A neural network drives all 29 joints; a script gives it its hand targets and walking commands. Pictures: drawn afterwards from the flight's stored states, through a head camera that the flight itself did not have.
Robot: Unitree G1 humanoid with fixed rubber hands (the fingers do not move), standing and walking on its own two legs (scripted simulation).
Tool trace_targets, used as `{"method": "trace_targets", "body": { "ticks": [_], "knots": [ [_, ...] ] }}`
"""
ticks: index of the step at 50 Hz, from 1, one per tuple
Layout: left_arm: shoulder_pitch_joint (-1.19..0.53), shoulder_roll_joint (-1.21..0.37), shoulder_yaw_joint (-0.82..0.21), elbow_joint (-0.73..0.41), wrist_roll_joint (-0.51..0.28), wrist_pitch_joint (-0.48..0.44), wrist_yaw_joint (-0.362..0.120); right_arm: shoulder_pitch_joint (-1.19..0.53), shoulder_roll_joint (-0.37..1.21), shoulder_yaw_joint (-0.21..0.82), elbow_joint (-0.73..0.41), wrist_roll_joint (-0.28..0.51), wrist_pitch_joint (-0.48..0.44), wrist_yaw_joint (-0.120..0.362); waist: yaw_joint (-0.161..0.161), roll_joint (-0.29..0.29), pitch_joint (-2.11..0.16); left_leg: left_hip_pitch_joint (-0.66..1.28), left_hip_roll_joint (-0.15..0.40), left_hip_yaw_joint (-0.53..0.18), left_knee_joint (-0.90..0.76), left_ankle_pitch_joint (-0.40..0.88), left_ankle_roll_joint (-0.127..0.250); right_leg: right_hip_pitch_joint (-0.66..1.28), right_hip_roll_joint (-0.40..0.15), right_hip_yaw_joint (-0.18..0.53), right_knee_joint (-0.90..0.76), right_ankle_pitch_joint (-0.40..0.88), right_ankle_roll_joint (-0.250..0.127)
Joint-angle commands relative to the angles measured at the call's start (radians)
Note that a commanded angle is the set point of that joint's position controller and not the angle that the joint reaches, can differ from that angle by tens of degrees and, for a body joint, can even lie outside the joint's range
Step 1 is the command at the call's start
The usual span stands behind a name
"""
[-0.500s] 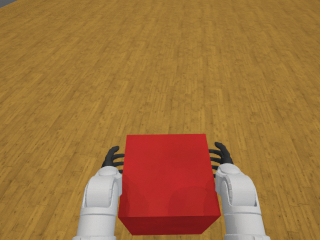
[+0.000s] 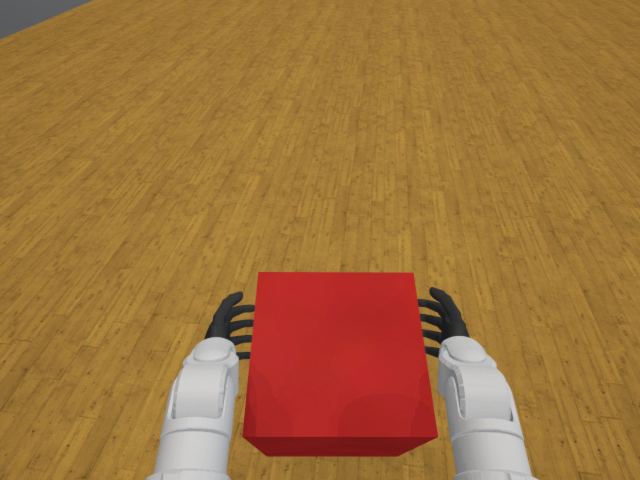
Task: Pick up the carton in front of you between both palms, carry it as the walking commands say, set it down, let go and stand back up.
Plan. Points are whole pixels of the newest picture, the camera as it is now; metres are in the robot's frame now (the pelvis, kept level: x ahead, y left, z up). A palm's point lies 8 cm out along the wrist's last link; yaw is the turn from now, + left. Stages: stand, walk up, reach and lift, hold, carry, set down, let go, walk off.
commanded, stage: carry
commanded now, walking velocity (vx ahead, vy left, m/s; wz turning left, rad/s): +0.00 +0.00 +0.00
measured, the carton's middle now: (333, 372) +0.31 +0.00 -0.06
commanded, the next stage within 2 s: hold in 1.12 s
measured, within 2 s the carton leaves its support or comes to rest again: neither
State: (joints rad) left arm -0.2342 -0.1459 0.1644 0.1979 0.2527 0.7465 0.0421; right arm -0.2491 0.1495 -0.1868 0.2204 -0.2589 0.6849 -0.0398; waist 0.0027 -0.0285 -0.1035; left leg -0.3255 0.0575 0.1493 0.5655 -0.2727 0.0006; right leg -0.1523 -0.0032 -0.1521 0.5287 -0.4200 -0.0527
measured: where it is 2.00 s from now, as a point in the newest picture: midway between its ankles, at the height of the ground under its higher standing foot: outside the picture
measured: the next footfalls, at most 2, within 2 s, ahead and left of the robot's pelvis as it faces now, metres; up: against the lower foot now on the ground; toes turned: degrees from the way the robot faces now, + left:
none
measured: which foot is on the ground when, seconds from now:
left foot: down 0.00-1.00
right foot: down 0.00-1.00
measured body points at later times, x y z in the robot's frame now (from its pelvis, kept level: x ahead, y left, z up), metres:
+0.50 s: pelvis -0.03 +0.01 +0.00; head -0.06 +0.01 +0.45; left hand +0.27 +0.16 +0.03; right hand +0.27 -0.14 +0.04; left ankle +0.01 +0.12 -0.73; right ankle -0.08 -0.07 -0.73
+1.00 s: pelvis -0.05 +0.01 +0.00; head -0.07 +0.01 +0.45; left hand +0.25 +0.15 +0.03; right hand +0.26 -0.15 +0.04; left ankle +0.01 +0.12 -0.73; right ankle -0.08 -0.07 -0.73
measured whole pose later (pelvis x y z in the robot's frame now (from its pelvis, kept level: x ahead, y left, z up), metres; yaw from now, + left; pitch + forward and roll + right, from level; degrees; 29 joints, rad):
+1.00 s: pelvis -0.05 +0.01 +0.00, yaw +0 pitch +1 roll +0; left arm -0.24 -0.15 0.17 0.20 0.26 0.78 0.03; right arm -0.25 0.15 -0.19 0.23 -0.26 0.71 -0.03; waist 0.00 -0.02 -0.10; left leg -0.36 0.06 0.15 0.51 -0.17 0.02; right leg -0.22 0.00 -0.16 0.53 -0.35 -0.06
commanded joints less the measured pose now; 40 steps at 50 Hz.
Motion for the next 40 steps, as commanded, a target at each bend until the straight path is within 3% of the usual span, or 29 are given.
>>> {"method": "trace_targets", "body": {
  "ticks": [1, 20, 40],
  "knots": [
    [-0.499, -0.894, -0.544, -0.116, -0.268, -0.061, -0.254, -0.352, 0.942, 0.523, 0.002, 0.237, 0.011, 0.252, 0.001, 0.015, -0.246, 0.160, 0.105, -0.102, -0.025, 0.396, 0.044, 0.016, -0.156, 0.107, -0.068, 0.518, 0.017],
    [-0.530, -0.908, -0.539, -0.113, -0.271, -0.057, -0.261, -0.385, 0.954, 0.519, 0.008, 0.244, 0.017, 0.260, -0.002, 0.025, -0.222, 0.131, 0.102, -0.119, -0.087, 0.298, 0.049, -0.034, -0.152, 0.119, -0.099, 0.326, 0.005],
    [-0.531, -0.906, -0.539, -0.118, -0.271, -0.054, -0.263, -0.380, 0.953, 0.523, 0.009, 0.244, 0.021, 0.262, -0.005, 0.025, -0.233, 0.121, 0.100, -0.119, -0.093, 0.273, 0.045, -0.050, -0.151, 0.126, -0.098, 0.309, 0.001]
  ]
}}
